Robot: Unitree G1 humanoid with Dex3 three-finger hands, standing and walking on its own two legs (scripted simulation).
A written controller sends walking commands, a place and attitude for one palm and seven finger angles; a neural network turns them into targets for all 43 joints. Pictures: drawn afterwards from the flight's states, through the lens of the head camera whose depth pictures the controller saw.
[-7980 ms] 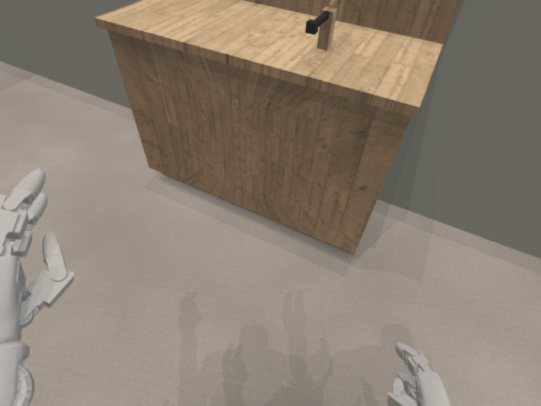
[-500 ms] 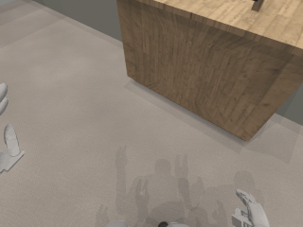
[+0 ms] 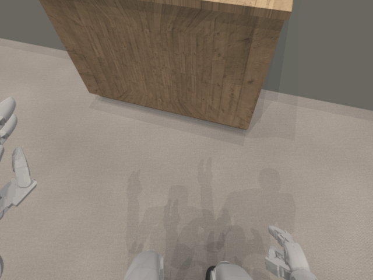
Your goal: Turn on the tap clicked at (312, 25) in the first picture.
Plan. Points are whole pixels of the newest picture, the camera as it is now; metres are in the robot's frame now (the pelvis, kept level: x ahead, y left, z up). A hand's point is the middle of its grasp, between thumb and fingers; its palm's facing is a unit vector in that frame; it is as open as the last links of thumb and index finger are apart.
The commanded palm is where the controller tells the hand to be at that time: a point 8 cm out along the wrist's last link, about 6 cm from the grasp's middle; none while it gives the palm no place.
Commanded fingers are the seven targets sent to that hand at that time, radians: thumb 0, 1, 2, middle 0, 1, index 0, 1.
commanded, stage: turn to face it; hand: left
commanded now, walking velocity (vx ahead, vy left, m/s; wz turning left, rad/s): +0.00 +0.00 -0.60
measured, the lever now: out of the picture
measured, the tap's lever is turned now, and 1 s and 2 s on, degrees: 0 0 0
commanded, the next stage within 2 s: take the last steps up to it in 0.94 s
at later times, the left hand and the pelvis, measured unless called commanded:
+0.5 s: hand (107, 183) +0.23 +0.12 +0.18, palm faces +0.11 -0.86 -0.50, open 7.4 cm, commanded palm +0.18 +0.18 +0.19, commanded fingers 0.00 0.90 0.90 -0.20 -0.30 -0.20 -0.30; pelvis -0.06 -0.03 -0.01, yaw -19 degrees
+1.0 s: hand (146, 202) +0.21 +0.06 +0.18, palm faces -0.07 -0.91 -0.41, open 7.4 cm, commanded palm +0.18 +0.12 +0.19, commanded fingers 0.00 0.90 0.90 -0.20 -0.30 -0.20 -0.30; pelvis -0.10 -0.04 +0.01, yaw -31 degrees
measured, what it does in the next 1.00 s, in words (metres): walks backwards, turning right: left foot, then right foot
